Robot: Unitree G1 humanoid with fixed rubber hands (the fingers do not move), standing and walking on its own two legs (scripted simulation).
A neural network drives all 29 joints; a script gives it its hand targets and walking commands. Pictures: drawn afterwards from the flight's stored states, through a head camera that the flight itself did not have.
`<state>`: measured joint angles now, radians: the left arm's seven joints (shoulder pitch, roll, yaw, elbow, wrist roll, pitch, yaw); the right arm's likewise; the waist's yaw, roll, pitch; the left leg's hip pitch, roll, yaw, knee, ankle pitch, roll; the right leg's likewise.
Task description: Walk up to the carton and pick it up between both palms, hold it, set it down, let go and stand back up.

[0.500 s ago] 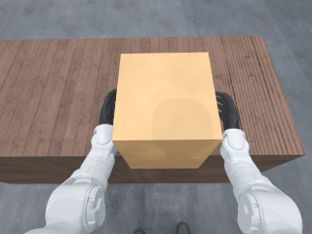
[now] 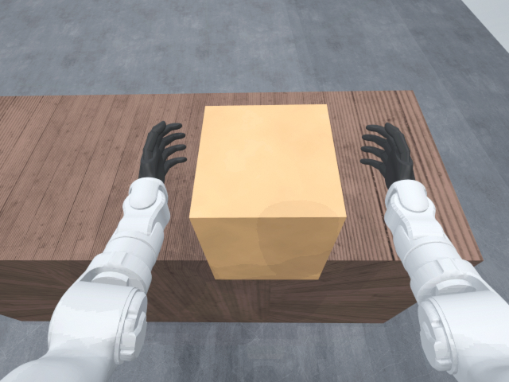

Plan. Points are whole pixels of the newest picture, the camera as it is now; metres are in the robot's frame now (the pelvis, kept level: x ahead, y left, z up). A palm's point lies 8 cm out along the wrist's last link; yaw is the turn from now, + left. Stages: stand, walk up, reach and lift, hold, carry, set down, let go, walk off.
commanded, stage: set down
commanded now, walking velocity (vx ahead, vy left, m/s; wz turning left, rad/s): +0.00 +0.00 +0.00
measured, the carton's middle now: (266, 199) +0.44 +0.00 -0.02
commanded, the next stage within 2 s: none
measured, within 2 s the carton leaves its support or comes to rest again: neither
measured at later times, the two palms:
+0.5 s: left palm (126, 200) +0.39 +0.20 +0.07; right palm (405, 190) +0.39 -0.20 +0.08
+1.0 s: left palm (141, 252) +0.33 +0.19 +0.02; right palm (405, 245) +0.33 -0.21 +0.03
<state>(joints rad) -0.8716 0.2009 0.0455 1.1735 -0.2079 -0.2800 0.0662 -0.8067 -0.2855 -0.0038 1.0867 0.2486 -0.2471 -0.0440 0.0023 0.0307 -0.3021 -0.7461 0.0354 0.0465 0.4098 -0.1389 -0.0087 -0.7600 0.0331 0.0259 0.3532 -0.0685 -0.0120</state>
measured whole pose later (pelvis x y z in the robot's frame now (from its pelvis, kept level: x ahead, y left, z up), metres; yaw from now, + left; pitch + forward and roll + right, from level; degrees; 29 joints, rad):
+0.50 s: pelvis +0.00 +0.00 +0.01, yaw +3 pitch +12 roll -1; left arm -0.70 0.25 -0.08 1.11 -0.30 -0.17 0.08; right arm -0.68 -0.25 -0.01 1.09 0.27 -0.11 -0.03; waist -0.04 0.00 -0.19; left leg -0.44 0.02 -0.01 0.42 -0.18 -0.01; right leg -0.44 0.02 -0.03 0.37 -0.13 -0.02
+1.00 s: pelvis +0.00 +0.00 +0.02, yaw +1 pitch +11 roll +0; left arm -0.36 0.14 0.03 0.83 -0.13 -0.23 0.07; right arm -0.33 -0.19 -0.02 0.80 0.17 -0.24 -0.05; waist 0.00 0.00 -0.14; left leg -0.37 0.03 0.03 0.32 -0.14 -0.02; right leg -0.40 0.03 0.02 0.30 -0.09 -0.02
